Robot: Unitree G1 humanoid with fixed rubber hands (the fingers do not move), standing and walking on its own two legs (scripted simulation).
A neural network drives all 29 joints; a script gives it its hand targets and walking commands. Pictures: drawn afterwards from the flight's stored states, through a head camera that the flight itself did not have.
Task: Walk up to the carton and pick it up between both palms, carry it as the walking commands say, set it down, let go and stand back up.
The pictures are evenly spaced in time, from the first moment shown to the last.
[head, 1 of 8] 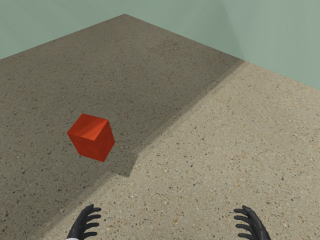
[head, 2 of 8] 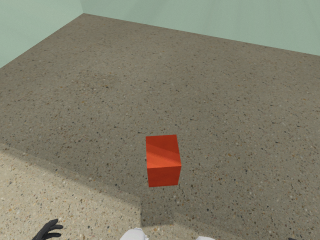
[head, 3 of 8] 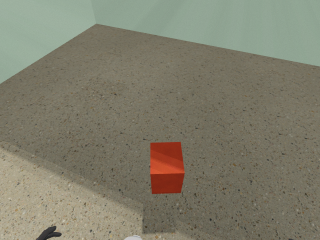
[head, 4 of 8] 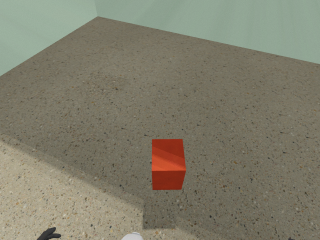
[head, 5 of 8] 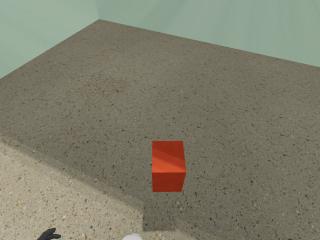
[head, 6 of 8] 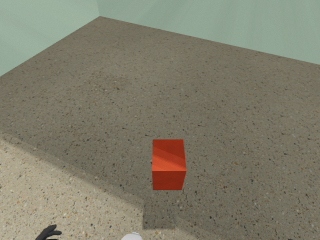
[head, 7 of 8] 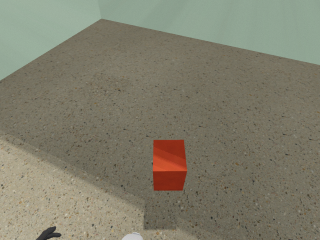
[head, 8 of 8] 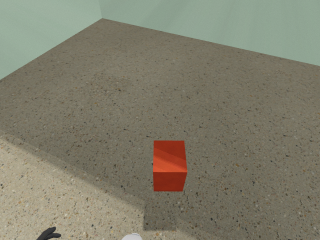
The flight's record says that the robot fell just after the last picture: no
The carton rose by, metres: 0.00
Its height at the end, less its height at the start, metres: +0.00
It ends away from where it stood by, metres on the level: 0.00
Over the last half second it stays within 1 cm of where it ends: yes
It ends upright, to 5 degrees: yes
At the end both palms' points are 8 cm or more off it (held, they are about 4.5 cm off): yes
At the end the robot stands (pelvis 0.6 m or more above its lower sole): yes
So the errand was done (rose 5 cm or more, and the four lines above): no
